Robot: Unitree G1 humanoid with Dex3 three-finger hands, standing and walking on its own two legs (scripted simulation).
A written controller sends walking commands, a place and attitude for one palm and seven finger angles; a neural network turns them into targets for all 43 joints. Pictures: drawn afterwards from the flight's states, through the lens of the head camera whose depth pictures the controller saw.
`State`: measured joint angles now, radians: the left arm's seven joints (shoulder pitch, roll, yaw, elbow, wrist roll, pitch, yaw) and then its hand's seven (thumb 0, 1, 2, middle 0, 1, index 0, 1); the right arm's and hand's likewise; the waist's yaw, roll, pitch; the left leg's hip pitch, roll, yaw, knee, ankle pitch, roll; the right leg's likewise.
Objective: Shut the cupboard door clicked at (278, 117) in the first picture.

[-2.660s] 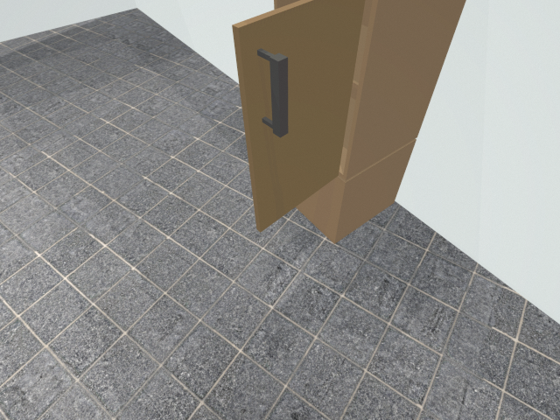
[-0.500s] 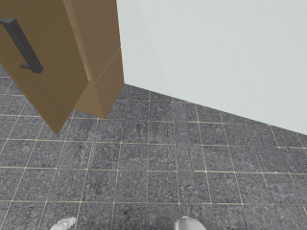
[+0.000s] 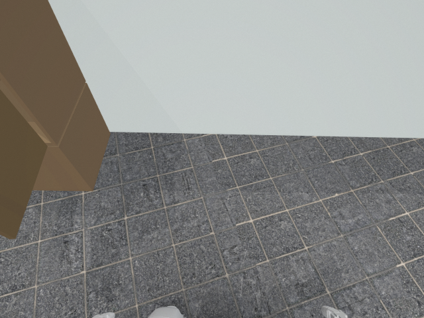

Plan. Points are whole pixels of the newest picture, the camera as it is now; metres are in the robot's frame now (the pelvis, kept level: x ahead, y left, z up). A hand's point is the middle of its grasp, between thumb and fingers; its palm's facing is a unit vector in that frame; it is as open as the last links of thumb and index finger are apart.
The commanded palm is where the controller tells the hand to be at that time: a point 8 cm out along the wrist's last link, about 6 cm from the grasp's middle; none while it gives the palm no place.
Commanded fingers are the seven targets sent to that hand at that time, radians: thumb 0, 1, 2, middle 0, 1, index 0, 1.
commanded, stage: walk around to get in front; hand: left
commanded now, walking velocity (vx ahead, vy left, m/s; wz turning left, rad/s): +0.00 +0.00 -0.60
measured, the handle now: out of the picture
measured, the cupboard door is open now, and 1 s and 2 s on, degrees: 96 96 96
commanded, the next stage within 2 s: none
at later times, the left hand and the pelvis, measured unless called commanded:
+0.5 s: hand (155, 282) +0.20 +0.14 -0.16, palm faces -0.30 -0.91 -0.27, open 7.3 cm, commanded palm none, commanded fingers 0.00 0.90 0.90 -0.20 -0.30 -0.20 -0.30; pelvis +0.01 -0.02 -0.01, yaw -18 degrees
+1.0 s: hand (172, 262) +0.24 +0.11 -0.17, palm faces -0.51 -0.84 -0.18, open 7.3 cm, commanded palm none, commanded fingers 0.00 0.90 0.90 -0.20 -0.30 -0.20 -0.30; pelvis +0.06 -0.02 +0.01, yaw -35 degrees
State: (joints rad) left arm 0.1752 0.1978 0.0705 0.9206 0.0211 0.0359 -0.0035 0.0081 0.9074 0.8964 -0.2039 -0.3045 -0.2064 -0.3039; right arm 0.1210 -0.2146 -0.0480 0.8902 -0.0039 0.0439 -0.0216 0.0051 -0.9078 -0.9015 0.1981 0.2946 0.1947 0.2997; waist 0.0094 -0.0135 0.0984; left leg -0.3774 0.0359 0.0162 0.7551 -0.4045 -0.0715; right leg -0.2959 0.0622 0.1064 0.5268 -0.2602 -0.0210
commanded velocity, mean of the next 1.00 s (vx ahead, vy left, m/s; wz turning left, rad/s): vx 0.00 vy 0.00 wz -0.60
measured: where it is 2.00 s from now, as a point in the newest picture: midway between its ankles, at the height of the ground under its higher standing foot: outside the picture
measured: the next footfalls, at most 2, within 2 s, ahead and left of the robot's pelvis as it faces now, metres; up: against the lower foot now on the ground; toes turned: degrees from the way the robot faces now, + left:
left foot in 0.04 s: +0.04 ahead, +0.13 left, +0.00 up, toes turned +0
right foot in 0.44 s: +0.02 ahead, -0.14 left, +0.00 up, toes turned -22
